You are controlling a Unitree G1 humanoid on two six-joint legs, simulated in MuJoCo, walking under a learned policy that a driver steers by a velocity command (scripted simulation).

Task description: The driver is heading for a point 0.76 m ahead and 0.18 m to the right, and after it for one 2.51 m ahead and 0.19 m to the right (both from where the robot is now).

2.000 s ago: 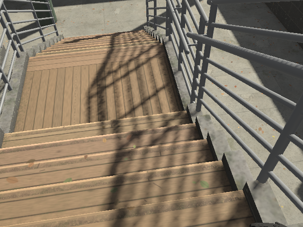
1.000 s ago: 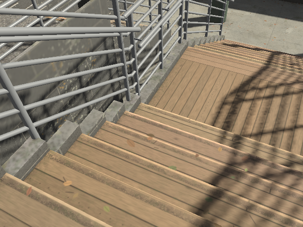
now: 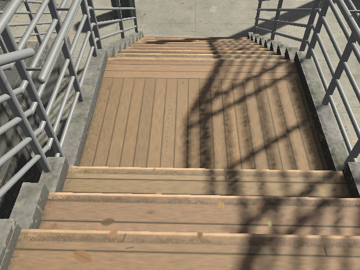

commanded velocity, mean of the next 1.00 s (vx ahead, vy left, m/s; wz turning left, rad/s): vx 1.00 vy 0.00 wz -0.87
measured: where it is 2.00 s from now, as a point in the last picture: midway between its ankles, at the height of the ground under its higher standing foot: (302, 185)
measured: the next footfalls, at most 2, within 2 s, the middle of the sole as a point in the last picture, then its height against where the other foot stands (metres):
left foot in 0.30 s outside the picture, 0.17 m lower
right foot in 0.78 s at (220, 256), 0.17 m lower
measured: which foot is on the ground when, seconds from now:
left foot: up 0.00-0.28, down 0.30-0.76, up 0.78-1.00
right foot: down 0.00-0.30, up 0.32-0.76, down 0.78-1.00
